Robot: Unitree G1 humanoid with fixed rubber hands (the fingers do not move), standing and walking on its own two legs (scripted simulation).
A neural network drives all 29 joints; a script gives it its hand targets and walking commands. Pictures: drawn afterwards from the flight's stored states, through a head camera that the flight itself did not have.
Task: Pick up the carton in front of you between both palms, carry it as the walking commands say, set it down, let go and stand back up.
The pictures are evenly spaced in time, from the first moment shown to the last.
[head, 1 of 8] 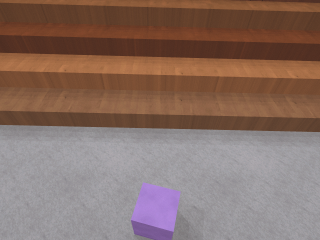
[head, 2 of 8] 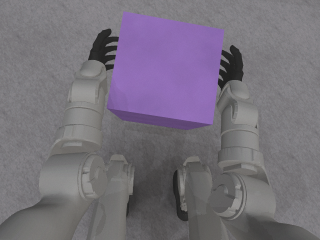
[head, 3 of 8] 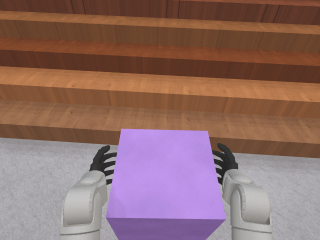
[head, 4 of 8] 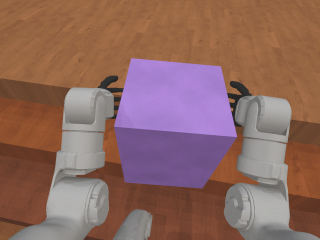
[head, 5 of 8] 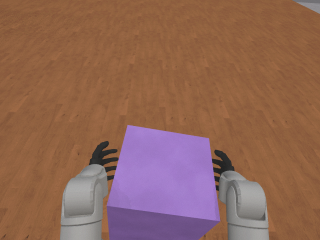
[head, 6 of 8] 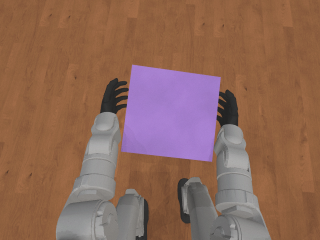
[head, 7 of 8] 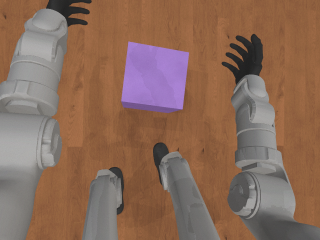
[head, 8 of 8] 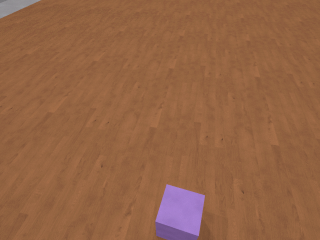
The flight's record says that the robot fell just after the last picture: no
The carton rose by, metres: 1.94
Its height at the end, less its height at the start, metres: +1.18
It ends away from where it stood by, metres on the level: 4.58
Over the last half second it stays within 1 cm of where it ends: yes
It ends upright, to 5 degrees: yes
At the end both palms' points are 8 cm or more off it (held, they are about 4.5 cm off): yes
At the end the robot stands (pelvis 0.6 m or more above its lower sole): yes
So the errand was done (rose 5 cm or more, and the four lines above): yes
